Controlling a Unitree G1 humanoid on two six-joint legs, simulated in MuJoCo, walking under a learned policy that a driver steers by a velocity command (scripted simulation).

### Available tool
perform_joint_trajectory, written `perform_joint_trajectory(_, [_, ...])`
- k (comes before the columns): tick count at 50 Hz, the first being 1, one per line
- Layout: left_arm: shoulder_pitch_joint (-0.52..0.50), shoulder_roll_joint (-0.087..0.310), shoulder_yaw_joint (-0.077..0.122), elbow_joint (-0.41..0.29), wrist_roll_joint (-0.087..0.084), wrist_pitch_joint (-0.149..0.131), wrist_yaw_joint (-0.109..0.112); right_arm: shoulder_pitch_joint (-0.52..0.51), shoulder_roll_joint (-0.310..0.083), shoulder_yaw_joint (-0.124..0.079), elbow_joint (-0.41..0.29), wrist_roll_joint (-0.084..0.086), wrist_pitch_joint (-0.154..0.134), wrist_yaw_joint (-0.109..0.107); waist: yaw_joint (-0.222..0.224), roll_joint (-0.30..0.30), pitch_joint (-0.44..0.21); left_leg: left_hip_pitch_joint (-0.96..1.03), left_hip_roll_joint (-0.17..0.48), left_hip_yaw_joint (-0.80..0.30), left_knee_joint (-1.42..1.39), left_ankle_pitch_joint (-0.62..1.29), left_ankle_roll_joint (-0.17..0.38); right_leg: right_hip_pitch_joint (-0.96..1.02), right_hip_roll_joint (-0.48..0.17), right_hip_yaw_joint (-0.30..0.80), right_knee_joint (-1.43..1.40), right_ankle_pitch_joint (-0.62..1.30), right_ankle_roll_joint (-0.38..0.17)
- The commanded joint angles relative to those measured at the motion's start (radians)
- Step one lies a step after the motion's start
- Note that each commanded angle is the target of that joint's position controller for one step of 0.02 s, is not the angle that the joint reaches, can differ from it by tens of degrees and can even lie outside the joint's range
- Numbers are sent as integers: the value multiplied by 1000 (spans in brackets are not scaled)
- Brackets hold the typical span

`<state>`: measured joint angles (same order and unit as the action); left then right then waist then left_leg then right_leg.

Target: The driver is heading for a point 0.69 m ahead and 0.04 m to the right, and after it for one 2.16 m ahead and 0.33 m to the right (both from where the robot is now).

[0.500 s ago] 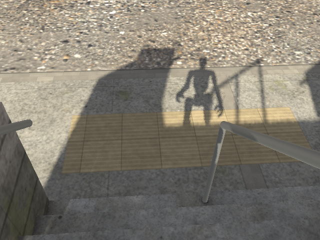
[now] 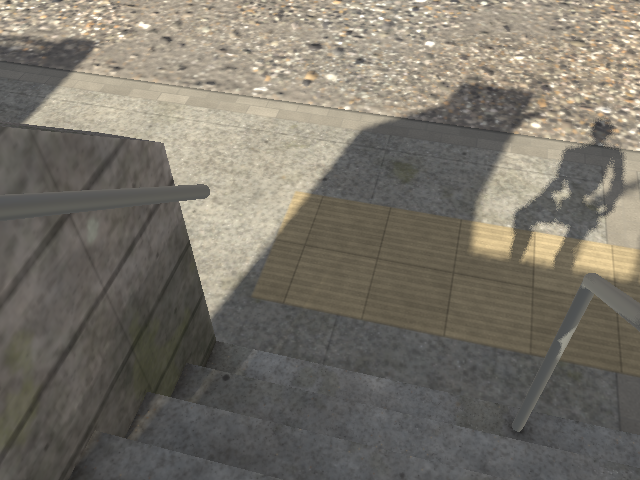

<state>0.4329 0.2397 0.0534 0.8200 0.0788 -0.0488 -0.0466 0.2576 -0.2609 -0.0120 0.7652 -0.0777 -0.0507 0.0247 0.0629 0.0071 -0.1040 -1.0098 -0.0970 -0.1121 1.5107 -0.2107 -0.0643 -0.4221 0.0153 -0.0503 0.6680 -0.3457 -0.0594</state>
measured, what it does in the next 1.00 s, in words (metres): steps on the spot: left foot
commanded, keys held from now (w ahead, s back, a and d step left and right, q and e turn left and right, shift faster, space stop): no key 0.54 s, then w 0.46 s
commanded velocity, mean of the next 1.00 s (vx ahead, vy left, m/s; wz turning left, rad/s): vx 0.13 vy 0.00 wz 0.07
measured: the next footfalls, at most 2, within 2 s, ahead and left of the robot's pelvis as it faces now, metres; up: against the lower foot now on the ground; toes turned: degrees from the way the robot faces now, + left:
left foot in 0.18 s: +0.04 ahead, +0.12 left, +0.00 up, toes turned +6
right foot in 1.30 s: +0.27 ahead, -0.03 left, -0.21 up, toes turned -1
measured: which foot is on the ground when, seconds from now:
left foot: up 0.00-0.16, down 0.18-1.00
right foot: down 0.00-0.94, up 0.96-1.00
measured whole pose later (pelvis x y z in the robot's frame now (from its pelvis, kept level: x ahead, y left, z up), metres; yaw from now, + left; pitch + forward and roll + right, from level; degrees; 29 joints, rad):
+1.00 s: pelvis +0.08 +0.03 -0.02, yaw +2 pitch +0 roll +2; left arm 0.47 0.25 0.08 1.03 0.01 0.02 0.03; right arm 0.26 -0.24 -0.03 1.04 -0.02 -0.03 0.00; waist 0.03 -0.04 -0.02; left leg -0.28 -0.06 0.11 0.77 -0.49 0.08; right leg -0.34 -0.01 0.04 1.04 -0.60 -0.08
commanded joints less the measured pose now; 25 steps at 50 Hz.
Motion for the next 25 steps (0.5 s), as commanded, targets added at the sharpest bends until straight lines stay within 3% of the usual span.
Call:
perform_joint_trajectory(1, [-271, 65, -31, -70, -19, -49, -4, 342, -14, 6, 93, 21, 9, 94, -214, -19, 49, 350, 78, 122, 311, 234, -35, -409, -88, 21, -179, 478, -56])
perform_joint_trajectory(2, [-257, 57, -45, -55, -39, -61, 7, 299, -23, 7, 79, 31, 10, 98, -185, -39, 67, 329, 101, 125, 278, 239, -44, -385, -85, 15, -173, 399, -60])
perform_joint_trajectory(3, [-206, 37, -60, -35, -60, -68, 15, 231, -28, 11, 49, 38, 11, 87, -137, -66, 80, 238, 146, 97, 167, 218, -58, -276, -115, 63, -171, 332, -75])
perform_joint_trajectory(4, [-167, 15, -77, -24, -81, -77, 22, 158, -15, 22, 22, 28, 14, 85, -105, -27, 96, 193, 216, 89, -226, 212, -70, -156, -122, 85, -181, 168, -62])
perform_joint_trajectory(5, [-47, 13, -88, 38, -84, -74, 22, 98, 26, 44, 19, 22, 18, 89, -50, -40, 126, 244, 248, 110, -472, 213, -93, -110, -128, 131, -197, -7, -27])
perform_joint_trajectory(6, [4, 49, -85, 72, -91, -71, 2, 56, 40, 46, 26, 30, 15, 95, -39, -106, 135, 365, 226, 145, -548, 88, -112, -156, -132, 170, -213, -147, -6])
perform_joint_trajectory(7, [-54, 100, -78, 78, -52, -70, -23, 190, 26, 40, 83, 21, 7, 89, -113, -190, 100, 594, 204, 152, -324, 164, -106, -274, -156, 212, -188, -41, -15])
perform_joint_trajectory(8, [-196, 129, -78, 14, -60, -74, -47, 230, -8, 28, 86, 15, -13, 86, -166, -139, 71, 649, 185, 153, -449, 91, -102, -243, -180, 209, -148, 167, -30])
perform_joint_trajectory(9, [-210, 124, -76, 0, -126, -64, -72, 119, -30, 18, 65, 47, -28, 81, -147, -27, 62, 618, 154, 203, -891, -35, -87, -61, -159, 197, -136, 247, -10])
perform_joint_trajectory(10, [-52, 144, -61, 19, -123, -58, -80, 91, -68, 14, 76, 45, -29, 66, -52, 19, -22, 734, 177, 154, -834, 167, -28, 15, -112, 185, -110, 163, 16])
perform_joint_trajectory(11, [48, 140, -43, 48, -115, -44, -76, 78, -88, 9, 80, 45, -28, 56, -6, 61, -47, 785, 184, 116, -900, 78, 35, 29, -96, 155, -144, -79, 24])
perform_joint_trajectory(12, [8, 139, -34, 21, -103, -31, -63, 106, -89, 3, 100, 40, -21, 47, -20, 46, 8, 768, 169, 125, -953, -24, 76, 21, -85, 125, -126, -197, 5])
perform_joint_trajectory(13, [-7, 107, -32, 13, -83, -33, -60, 68, -57, 12, 96, 77, -24, 59, 12, 100, 147, 549, 160, 62, -1033, -261, 126, 65, -43, 21, -143, -196, 16])
perform_joint_trajectory(14, [-57, 107, -28, 28, -78, -31, -60, 42, -59, 6, 98, 96, -19, 63, -5, 57, 205, 479, 163, 58, -1100, -320, 119, 106, -23, 4, -120, -207, 17])
perform_joint_trajectory(15, [-48, 50, -40, 37, -87, -33, -61, 39, -46, 13, 101, 109, -17, 64, 10, 58, 222, 446, 175, 68, -1098, -274, 104, 145, -23, 19, -149, -126, 17])
perform_joint_trajectory(16, [-36, 46, -37, 55, -93, -33, -63, 66, -57, 8, 114, 102, -13, 60, -6, 34, 203, 470, 166, 94, -1095, -202, 97, 187, -17, 23, -162, -67, 7])
perform_joint_trajectory(17, [-43, 37, -39, 53, -88, -28, -61, 90, -45, 14, 126, 88, -16, 60, -8, 40, 184, 503, 159, 114, -1083, -152, 89, 207, -11, 25, -182, 15, 1])
perform_joint_trajectory(19, [-91, 54, -31, 41, -85, -25, -61, 101, -39, 13, 129, 77, -20, 55, -32, 33, 132, 575, 149, 149, -1064, -51, 87, 246, -12, 29, -204, 125, -6])
perform_joint_trajectory(21, [-130, 77, -19, 40, -78, -27, -56, 98, -59, 5, 135, 71, -19, 50, -45, 33, 110, 614, 149, 161, -1062, -1, 92, 255, -8, 26, -217, 160, -7])
perform_joint_trajectory(22, [-86, 6, -46, 67, -102, 6, 19, 67, 7, 31, 119, 76, 24, -3, -55, 15, 57, 747, 223, 75, -1027, 276, 77, 283, -141, 68, -165, 379, 14])
perform_joint_trajectory(23, [-55, -1, -53, 75, -112, 21, 46, 75, 6, 34, 120, 83, 47, -24, -57, 14, 38, 799, 232, 70, -1011, 357, 73, 273, -151, 79, -158, 448, 30])
perform_joint_trajectory(25, [-74, 19, -53, 79, -108, 38, 59, 62, -1, 39, 129, 84, 74, -33, -72, -4, 68, 819, 230, 69, -1040, 297, 75, 256, -150, 86, -188, 375, 40])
